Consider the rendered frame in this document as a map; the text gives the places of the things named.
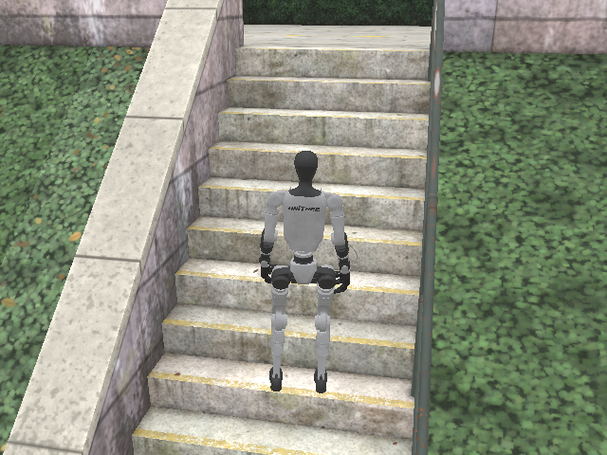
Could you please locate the right robot upper arm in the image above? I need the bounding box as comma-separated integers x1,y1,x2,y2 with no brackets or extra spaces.
325,192,345,246

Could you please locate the left robot forearm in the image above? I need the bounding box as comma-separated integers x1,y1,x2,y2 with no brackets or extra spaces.
259,229,274,267

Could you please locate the robot right hand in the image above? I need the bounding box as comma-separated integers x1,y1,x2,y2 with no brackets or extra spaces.
334,271,350,294

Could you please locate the right robot forearm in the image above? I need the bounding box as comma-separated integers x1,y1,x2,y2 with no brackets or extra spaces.
335,232,351,274

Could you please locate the left robot shin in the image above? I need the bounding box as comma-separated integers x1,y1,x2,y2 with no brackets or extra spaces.
270,314,285,378

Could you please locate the robot left thigh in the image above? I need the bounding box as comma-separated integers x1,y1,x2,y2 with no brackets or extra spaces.
271,265,291,331

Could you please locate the robot left hand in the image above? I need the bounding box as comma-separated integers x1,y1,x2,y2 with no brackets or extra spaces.
261,264,277,283

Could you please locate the left robot upper arm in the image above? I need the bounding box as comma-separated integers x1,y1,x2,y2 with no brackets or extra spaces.
263,191,285,243

